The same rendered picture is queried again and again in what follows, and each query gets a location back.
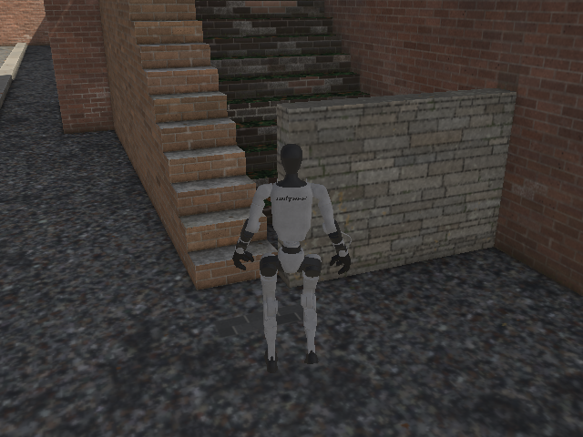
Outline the robot right upper arm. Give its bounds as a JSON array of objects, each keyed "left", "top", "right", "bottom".
[{"left": 311, "top": 183, "right": 337, "bottom": 234}]

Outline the robot left upper arm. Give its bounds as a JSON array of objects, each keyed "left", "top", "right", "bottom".
[{"left": 245, "top": 183, "right": 272, "bottom": 233}]

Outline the right robot forearm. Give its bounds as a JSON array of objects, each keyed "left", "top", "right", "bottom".
[{"left": 328, "top": 220, "right": 348, "bottom": 257}]

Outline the left robot hand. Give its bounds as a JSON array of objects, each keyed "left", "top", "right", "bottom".
[{"left": 232, "top": 250, "right": 254, "bottom": 270}]

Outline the left robot forearm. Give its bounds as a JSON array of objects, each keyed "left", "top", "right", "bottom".
[{"left": 235, "top": 218, "right": 254, "bottom": 254}]

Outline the right robot hand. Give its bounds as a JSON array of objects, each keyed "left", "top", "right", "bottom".
[{"left": 330, "top": 253, "right": 351, "bottom": 275}]

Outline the robot right foot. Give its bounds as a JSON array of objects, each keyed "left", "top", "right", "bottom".
[{"left": 304, "top": 351, "right": 318, "bottom": 364}]

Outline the robot right thigh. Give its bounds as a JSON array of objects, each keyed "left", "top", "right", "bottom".
[{"left": 301, "top": 254, "right": 322, "bottom": 309}]

